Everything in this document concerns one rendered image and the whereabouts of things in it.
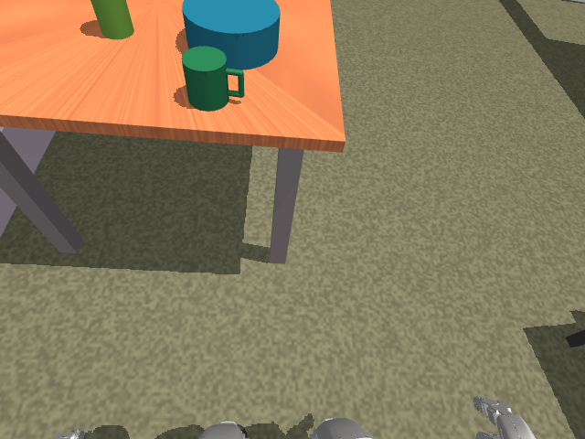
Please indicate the table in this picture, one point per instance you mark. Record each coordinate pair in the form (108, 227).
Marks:
(58, 72)

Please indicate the right robot hand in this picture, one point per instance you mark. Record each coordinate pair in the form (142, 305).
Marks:
(509, 426)

